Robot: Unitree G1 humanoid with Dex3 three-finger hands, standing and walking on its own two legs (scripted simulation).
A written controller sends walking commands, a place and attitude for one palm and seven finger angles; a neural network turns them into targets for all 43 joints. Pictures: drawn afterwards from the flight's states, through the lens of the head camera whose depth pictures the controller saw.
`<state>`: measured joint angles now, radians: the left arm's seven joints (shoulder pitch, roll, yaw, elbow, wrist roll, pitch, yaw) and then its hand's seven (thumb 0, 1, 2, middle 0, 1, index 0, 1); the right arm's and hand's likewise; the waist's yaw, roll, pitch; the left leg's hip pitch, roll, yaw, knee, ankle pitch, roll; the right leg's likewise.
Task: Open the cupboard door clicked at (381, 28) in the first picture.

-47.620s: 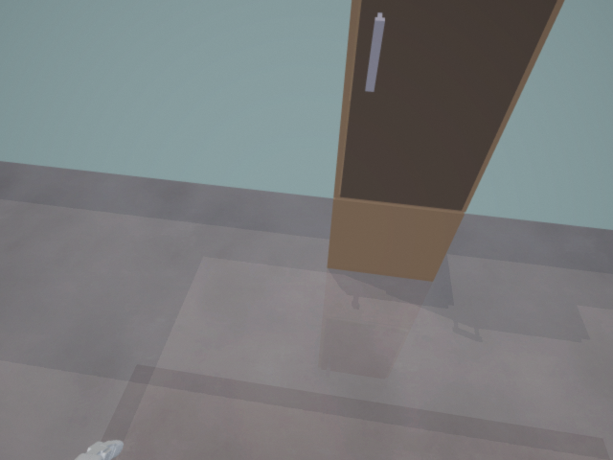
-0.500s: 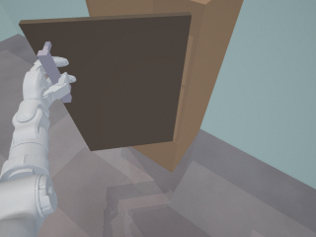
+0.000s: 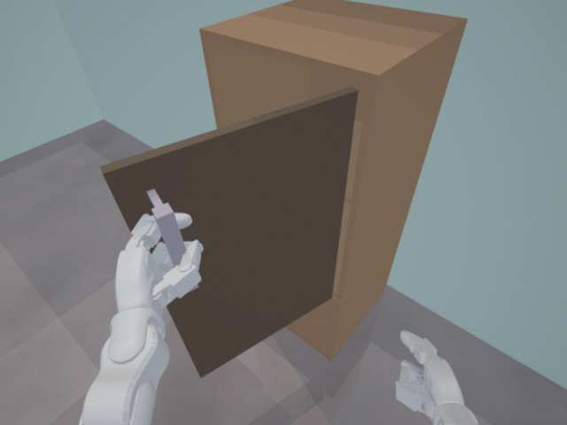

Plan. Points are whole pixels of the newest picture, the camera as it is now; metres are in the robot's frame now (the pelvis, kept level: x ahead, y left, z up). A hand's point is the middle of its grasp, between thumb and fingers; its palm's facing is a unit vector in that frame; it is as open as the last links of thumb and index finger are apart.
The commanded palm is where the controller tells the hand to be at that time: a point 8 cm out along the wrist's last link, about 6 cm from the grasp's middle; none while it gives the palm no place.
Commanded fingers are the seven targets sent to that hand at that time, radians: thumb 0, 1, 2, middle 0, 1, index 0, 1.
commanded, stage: pull the door open along its arc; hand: left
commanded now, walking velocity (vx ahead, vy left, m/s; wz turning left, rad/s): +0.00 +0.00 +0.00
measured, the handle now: (172, 242) +0.32 +0.18 +0.13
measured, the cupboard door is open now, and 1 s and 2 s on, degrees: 73 80 87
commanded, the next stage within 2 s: open thumb and fingers to let go in 0.30 s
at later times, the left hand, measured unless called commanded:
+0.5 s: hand (232, 290) +0.25 +0.08 +0.13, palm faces +0.47 -0.88 +0.00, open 6.0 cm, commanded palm +0.20 +0.12 +0.13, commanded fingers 0.00 0.48 0.72 -0.37 -1.30 -0.37 -1.30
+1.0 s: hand (220, 276) +0.26 +0.10 +0.14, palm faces +0.43 -0.90 +0.01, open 13.4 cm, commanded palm +0.21 +0.12 +0.13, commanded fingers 0.00 -0.50 0.30 -0.22 -0.75 -0.22 -0.75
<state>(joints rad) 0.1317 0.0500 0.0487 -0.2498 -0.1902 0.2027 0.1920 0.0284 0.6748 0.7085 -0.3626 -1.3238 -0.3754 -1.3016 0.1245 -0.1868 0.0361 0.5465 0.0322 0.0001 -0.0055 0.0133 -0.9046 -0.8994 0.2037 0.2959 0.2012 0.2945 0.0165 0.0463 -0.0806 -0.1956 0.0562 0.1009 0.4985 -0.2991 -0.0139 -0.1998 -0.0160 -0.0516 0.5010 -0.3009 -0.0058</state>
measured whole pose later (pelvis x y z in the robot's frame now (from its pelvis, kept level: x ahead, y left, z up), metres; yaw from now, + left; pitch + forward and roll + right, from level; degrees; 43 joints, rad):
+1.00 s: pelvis -0.03 +0.01 +0.00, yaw +3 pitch -5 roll -1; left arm -0.02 -0.11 -0.23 -0.14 0.04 0.24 0.58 -0.01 -0.38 0.35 -0.31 -1.12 -0.31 -1.12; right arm 0.08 -0.16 0.03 0.65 -0.03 0.07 -0.01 0.01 -0.90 -0.90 0.20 0.30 0.20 0.29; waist 0.05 0.05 0.00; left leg -0.17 0.02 0.01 0.52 -0.26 -0.01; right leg -0.14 -0.03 -0.10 0.49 -0.27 0.00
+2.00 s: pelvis -0.03 -0.01 +0.00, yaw +0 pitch -4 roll +0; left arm 0.31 0.11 -0.12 -0.40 -0.13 0.16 0.05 -0.02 -0.50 0.30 -0.24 -0.35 -0.24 -0.34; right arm 0.17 -0.19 0.06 0.53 0.02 0.05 -0.03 0.02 -0.90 -0.90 0.20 0.30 0.20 0.29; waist 0.03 0.06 -0.02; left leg -0.16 0.06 0.04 0.49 -0.26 -0.03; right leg -0.15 0.00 -0.06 0.48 -0.26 -0.02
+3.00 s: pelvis -0.03 +0.01 -0.01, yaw +3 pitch -3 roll -1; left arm 0.50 0.22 0.15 -0.52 -0.27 0.09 -0.15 -0.02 -0.50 0.30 -0.15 -0.30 -0.16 -0.30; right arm 0.24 -0.22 0.07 0.56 0.05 -0.23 -0.08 0.02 -0.90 -0.90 0.21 0.30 0.20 0.30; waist 0.06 0.06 -0.04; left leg -0.26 0.03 0.00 0.62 -0.32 0.00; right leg -0.21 -0.03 -0.10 0.56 -0.31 0.01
